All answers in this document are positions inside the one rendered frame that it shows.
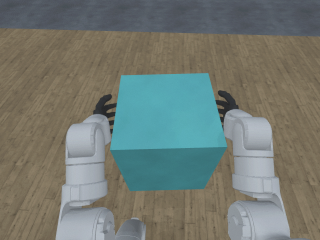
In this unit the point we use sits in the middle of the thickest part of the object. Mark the robot left thigh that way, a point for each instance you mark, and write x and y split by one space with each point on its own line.
131 229

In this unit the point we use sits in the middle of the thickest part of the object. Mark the carton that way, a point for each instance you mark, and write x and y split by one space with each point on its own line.
167 132

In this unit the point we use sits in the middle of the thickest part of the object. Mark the right robot forearm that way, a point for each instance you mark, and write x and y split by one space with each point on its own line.
254 173

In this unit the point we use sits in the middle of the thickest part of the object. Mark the robot left hand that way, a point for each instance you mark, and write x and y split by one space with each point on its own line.
102 109

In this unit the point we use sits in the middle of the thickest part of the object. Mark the left robot upper arm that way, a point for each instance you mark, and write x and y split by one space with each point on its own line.
92 223

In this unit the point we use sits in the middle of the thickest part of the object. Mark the left robot forearm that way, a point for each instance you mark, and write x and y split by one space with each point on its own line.
85 180

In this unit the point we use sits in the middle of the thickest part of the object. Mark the right robot upper arm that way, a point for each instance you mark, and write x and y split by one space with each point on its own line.
257 220

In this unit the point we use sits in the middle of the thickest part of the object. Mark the robot right hand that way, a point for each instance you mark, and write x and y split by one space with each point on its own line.
229 105

